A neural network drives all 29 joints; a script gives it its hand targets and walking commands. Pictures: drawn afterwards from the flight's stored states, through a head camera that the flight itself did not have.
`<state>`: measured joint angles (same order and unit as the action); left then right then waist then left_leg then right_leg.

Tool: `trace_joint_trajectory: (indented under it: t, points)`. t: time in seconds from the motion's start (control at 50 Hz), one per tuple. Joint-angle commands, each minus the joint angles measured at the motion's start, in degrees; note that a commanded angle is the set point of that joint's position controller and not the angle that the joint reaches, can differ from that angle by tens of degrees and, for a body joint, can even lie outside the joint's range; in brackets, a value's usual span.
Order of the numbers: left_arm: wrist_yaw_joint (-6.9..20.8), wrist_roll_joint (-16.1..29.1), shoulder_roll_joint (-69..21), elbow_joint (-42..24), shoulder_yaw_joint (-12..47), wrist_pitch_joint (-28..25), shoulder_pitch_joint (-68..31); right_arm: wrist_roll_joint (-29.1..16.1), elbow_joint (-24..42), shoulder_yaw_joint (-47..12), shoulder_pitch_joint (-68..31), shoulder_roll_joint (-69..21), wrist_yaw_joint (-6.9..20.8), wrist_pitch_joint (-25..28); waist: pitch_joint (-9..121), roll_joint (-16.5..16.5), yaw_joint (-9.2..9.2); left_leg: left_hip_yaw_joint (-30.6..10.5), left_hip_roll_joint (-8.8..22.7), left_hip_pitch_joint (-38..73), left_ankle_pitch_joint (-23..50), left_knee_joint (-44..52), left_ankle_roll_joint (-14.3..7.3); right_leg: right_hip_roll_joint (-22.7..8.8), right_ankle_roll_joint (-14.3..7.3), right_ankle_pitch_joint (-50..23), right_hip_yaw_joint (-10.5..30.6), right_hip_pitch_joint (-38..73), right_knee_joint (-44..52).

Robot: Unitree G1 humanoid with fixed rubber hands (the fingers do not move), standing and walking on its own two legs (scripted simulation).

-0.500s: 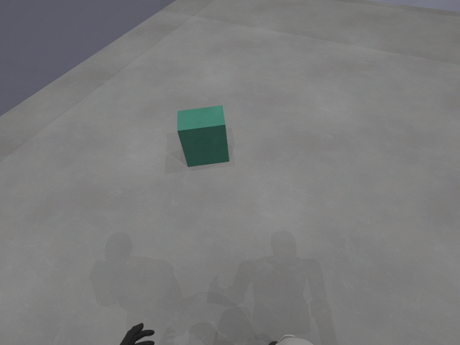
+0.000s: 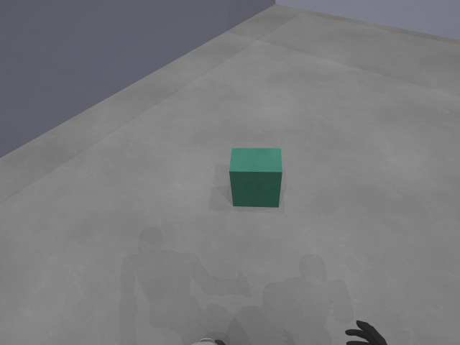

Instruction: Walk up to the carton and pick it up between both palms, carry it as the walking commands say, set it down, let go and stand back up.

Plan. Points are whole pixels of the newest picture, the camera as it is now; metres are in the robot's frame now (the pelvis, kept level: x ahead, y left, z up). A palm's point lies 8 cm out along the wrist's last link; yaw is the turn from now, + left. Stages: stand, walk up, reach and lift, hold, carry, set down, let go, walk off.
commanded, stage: walk up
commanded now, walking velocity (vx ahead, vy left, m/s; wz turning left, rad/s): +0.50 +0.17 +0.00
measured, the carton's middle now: (255, 178) +1.00 +0.06 -0.63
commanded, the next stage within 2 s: stand in 1.98 s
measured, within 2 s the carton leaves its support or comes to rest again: neither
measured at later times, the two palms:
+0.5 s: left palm (157, 233) +0.38 +0.26 -0.12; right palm out of the picture +0.13 -0.18 -0.12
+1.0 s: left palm (167, 242) +0.36 +0.23 -0.10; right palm (362, 197) +0.53 -0.25 -0.13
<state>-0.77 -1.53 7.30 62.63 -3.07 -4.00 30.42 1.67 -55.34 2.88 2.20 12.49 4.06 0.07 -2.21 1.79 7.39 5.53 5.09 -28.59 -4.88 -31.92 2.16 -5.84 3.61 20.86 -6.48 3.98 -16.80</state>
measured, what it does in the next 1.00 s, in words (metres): walks ahead: left foot, then right foot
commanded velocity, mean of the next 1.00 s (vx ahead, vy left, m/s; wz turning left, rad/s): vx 0.46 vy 0.03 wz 0.00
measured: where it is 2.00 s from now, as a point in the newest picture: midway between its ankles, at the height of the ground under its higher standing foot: (252, 269)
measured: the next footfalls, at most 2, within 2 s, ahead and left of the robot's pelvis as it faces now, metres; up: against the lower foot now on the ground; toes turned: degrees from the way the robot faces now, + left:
left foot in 0.04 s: +0.18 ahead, +0.15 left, +0.00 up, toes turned +7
right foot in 0.60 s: +0.46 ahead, -0.12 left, +0.00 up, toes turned -9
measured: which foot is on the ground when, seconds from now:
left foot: up 0.00-0.02, down 0.04-0.62, up 0.64-1.00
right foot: down 0.00-0.06, up 0.08-0.58, down 0.60-1.00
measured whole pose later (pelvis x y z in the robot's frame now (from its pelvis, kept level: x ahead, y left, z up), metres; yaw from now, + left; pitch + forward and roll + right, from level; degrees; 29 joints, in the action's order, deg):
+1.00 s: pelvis +0.42 -0.01 +0.01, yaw +0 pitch -2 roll +2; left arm -0.5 -1.2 8.3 61.5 -3.3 -2.8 23.8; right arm 1.9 -57.3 4.2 6.0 14.2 2.5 -2.0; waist -3.4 3.1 3.4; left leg 2.2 6.8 -32.0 -7.1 -52.2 2.4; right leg -4.9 -0.5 12.9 -7.0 -8.3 -22.9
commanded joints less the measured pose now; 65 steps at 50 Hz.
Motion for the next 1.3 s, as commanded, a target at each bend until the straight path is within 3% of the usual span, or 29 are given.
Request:
trace_joint_trajectory:
  t: [0.0, 0.02, 0.04, 0.06, 0.1, 0.14, 0.24, 0.32, 0.42, 0.48, 0.52, 0.56, 0.58, 0.6, 0.62, 0.64, 0.66, 0.68, 0.72, 0.8, 0.96, 1.08, 1.12, 1.14, 1.16, 1.18, 1.22, 1.24, 1.28]
  points:
    - [-0.64, 0.78, 12.83, -2.72, -2.83, -0.18, -1.48, -0.29, 0.27, 2.53, 9.85, 6.95, -1.30, 3.06, 4.97, -7.45, -9.14, 1.61, -3.49, 21.97, -6.01, 6.83, -3.07, -8.63, -6.04, -36.80, 0.97, -10.38, -16.24]
    - [0.18, 0.65, 9.89, -3.23, -1.91, -0.26, -0.73, -0.19, -2.97, 3.91, 22.37, 11.10, -2.49, 3.92, 12.57, 0.94, -14.66, -9.00, 6.44, 37.82, -10.47, 8.81, -5.90, -3.05, -3.87, -20.93, -1.69, -22.40, -32.57]
    - [0.68, 0.92, 4.86, -5.18, -0.72, -0.48, 0.54, 0.04, -4.53, 5.11, 31.29, 17.27, -3.37, 4.98, 18.85, 16.08, -16.15, -35.41, 22.69, 49.84, -8.08, 14.35, -10.40, 4.38, -2.24, 15.28, 1.85, -36.46, -51.21]
    - [0.39, 0.51, 6.62, -5.43, -1.54, -0.42, -2.33, -0.46, -4.27, 4.85, 28.68, 17.97, -3.31, 4.66, 16.54, 11.14, -13.87, -39.28, 23.45, 47.56, -1.98, 15.84, -12.54, 1.91, -3.32, 12.97, 8.81, -41.64, -56.30]
    - [1.00, 0.78, 8.36, -6.31, -1.46, -1.07, -8.54, -0.16, -3.56, 3.13, 18.14, 10.41, -3.54, 4.76, 8.82, 4.15, -11.55, -23.82, 16.90, 35.89, 1.23, 14.39, -10.43, -2.14, -4.37, -0.10, 8.75, -41.95, -55.92]
    - [1.56, 0.10, 6.36, -5.45, -1.34, -0.11, -9.25, -0.36, -3.12, 1.52, 13.90, 5.84, -3.65, 5.38, 3.87, 3.95, -9.27, -17.71, 12.93, 25.12, 4.30, 17.20, -8.73, -3.16, -4.17, -4.83, 7.67, -36.96, -51.78]
    - [2.06, -0.44, 5.78, -5.37, -1.63, 3.04, -10.05, -0.68, -2.72, 0.54, 15.97, 4.78, -3.91, 6.57, 0.26, 3.30, -6.51, -15.21, 13.72, 20.00, 11.26, 19.36, -9.92, -3.40, -2.17, -7.82, 7.30, -35.99, -46.16]
    - [3.38, -0.20, 7.00, -9.72, -1.85, 3.91, -21.32, -0.68, -3.32, 0.60, 18.89, 5.74, -4.69, 6.46, -4.51, 6.14, -8.22, -14.31, 13.30, 21.56, 3.11, 23.67, -10.24, -3.44, -0.71, -13.86, 6.13, -41.33, -36.19]
    - [4.11, 0.63, 6.71, -12.05, -0.98, 2.95, -31.29, -0.62, -5.10, 0.75, 22.13, 5.95, -4.93, 5.91, -6.72, 5.31, -10.82, -10.42, 12.04, 26.99, 8.20, 24.28, -8.63, -1.45, -0.79, -17.89, 2.31, -39.92, -21.49]
    - [3.80, 0.47, 6.93, -12.73, -0.97, 2.03, -33.90, -0.85, -6.92, 1.17, 24.40, 6.38, -4.91, 5.59, -5.27, 7.12, -12.03, -8.31, 11.59, 29.34, 9.84, 22.23, -8.35, -0.17, -1.37, -14.27, 0.11, -35.65, -16.50]
    - [3.26, 0.35, 7.40, -12.09, -0.81, 1.36, -31.51, -0.90, -8.34, 1.25, 24.36, 5.98, -4.79, 5.03, -1.94, 9.39, -10.32, -4.55, 8.35, 27.48, 9.78, 18.25, -8.03, 1.37, -2.16, -9.35, -0.64, -27.14, -14.20]
    - [2.23, 0.42, 9.56, -9.25, -1.85, 0.45, -22.18, -1.08, -9.36, 1.19, 24.38, 6.77, -4.78, 4.64, 3.13, 3.08, -6.09, -1.35, 6.39, 22.00, 19.04, 4.01, -6.76, 3.76, -3.22, -11.71, -3.02, -10.89, -9.46]
    - [1.42, 0.02, 13.38, -5.86, -3.14, -0.31, -11.35, -1.07, -8.60, 0.74, 23.66, 5.66, -4.65, 4.70, 9.97, -2.18, -1.59, -1.21, 4.21, 12.47, 13.51, -9.68, -4.84, -0.61, -5.79, -15.06, 2.60, 5.23, -10.06]
    - [0.84, -0.53, 20.32, -3.61, -4.82, -0.62, -1.17, -1.55, -6.39, 0.01, 23.79, 2.29, -4.34, 4.99, 19.40, -20.64, 1.49, 0.39, -1.23, -0.82, -20.45, -30.02, -2.55, -19.47, -10.64, -19.11, 24.04, 19.09, -6.31]
    - [0.51, -0.58, 23.51, -3.00, -5.81, -0.53, 0.37, -2.42, -5.67, 1.15, 23.61, 4.20, -4.64, 5.20, 19.67, -18.92, 0.39, -5.01, -2.92, -5.51, -28.31, -38.08, -3.04, -24.25, -13.24, -25.92, 35.31, 18.90, -1.84]
    - [0.15, 0.13, 20.63, -2.66, -4.77, -0.26, -3.65, -1.92, -5.71, 1.34, 20.28, 5.52, -4.57, 4.68, 14.35, -11.66, -1.03, -6.61, -0.80, -7.36, -23.64, -41.32, -2.52, -22.54, -14.34, -27.49, 31.28, 11.91, -2.46]
    - [0.21, 0.27, 17.44, -3.22, -4.53, -0.69, -6.75, -0.68, -8.00, 2.03, 21.12, 5.23, -4.22, 4.24, 12.12, -2.30, -2.69, -7.72, 1.07, -5.23, -19.15, -42.02, -2.34, -22.73, -11.36, -29.41, 29.99, 3.58, -1.90]
    - [-0.01, 0.57, 15.45, -4.06, -3.82, -0.82, -10.72, 0.18, -8.10, 2.09, 21.43, 3.44, -3.93, 3.74, 7.60, -0.52, -4.83, -7.95, 1.91, -3.77, -15.77, -41.57, -1.64, -20.86, -9.65, -28.76, 25.71, -3.82, -0.43]
    - [-0.09, 0.82, 11.36, -5.33, -2.43, -0.83, -14.91, 0.94, -7.83, 2.00, 22.61, -0.35, -3.48, 2.18, 3.61, -6.21, -7.50, -8.06, 2.70, -0.83, -11.90, -38.39, -0.76, -15.67, -8.26, -27.51, 16.73, -11.46, 1.14]
    - [0.39, 0.65, 10.35, -5.35, -1.90, -0.62, -12.88, 0.90, -4.95, 1.42, 18.31, -0.26, -2.83, -0.60, 0.24, -12.60, -7.80, -5.27, 1.68, -1.45, -6.89, -34.23, -0.88, -12.78, -8.25, -27.27, 10.65, -16.63, 2.98]
    - [-0.30, 0.30, 11.07, -5.53, -2.12, -0.16, -7.33, -0.07, 1.40, 0.81, 3.26, 1.62, -1.11, -1.82, -3.61, -11.63, -5.75, -3.57, 2.81, -2.58, -1.11, -15.25, 0.78, -12.30, -8.44, -16.75, 8.75, -16.69, 7.13]
    - [-0.16, -0.75, 13.76, -3.79, -3.54, 0.62, -4.69, -0.68, 2.15, 1.01, -0.46, 2.82, -1.59, -0.33, -1.43, -12.48, -4.14, -0.45, -0.03, 5.73, -7.89, -0.49, 0.75, -13.84, -9.48, -26.24, 8.39, -10.73, 1.08]
    - [-0.19, -0.45, 13.31, -3.89, -3.56, 1.30, -5.55, -0.91, -0.28, 1.94, 5.53, 4.53, -2.18, 0.83, 2.03, -8.93, -6.36, 0.02, -1.78, 15.90, -5.90, 8.22, -0.27, -11.08, -7.17, -22.40, 6.35, -12.48, -7.02]
    - [0.21, -0.12, 10.30, -3.52, -2.74, 1.26, -4.19, -1.00, -2.41, 2.41, 11.91, 6.10, -2.88, 2.03, 6.45, -4.94, -8.82, -3.86, 1.85, 25.69, -1.03, 12.33, -1.36, -5.97, -5.01, -16.43, 2.40, -15.23, -15.33]
    - [0.46, 0.52, 5.04, -3.76, -1.26, 1.42, -2.68, -0.03, -3.17, 3.33, 19.62, 11.81, -3.65, 3.55, 13.54, 9.17, -12.10, -22.24, 19.57, 39.47, 7.13, 13.63, -5.64, 1.65, -1.54, 8.63, -3.03, -27.57, -30.64]
    - [0.15, -0.21, 4.67, -4.48, -1.39, 2.13, -5.63, -0.62, -3.98, 3.39, 22.81, 13.70, -4.09, 3.63, 10.95, 11.28, -12.40, -29.07, 23.41, 39.35, 12.94, 15.65, -9.95, 2.03, -1.68, 17.38, 2.72, -35.41, -39.37]
    - [0.44, -0.63, 7.03, -5.47, -1.84, 2.47, -10.66, -1.11, -3.66, 2.59, 17.45, 11.36, -4.40, 3.40, 5.81, 8.12, -11.26, -22.31, 19.73, 29.01, 4.61, 18.06, -10.99, -1.48, -1.92, 9.03, 6.50, -35.53, -45.20]
    - [0.72, -0.21, 7.24, -4.97, -2.33, 2.55, -11.03, -0.83, -2.86, 2.21, 12.65, 8.91, -4.43, 3.67, 2.01, 9.13, -9.35, -19.35, 15.91, 25.31, 1.50, 19.83, -8.89, -1.67, -1.92, 4.56, 5.98, -35.18, -44.92]
    - [1.10, -0.42, 6.47, -2.40, -2.63, 3.40, -8.88, -0.65, -2.46, 1.20, 11.25, 6.36, -4.67, 4.12, 1.13, 7.23, -8.17, -16.58, 14.09, 22.36, 6.78, 19.49, -7.58, -1.45, -2.01, -0.37, 5.76, -32.38, -43.49]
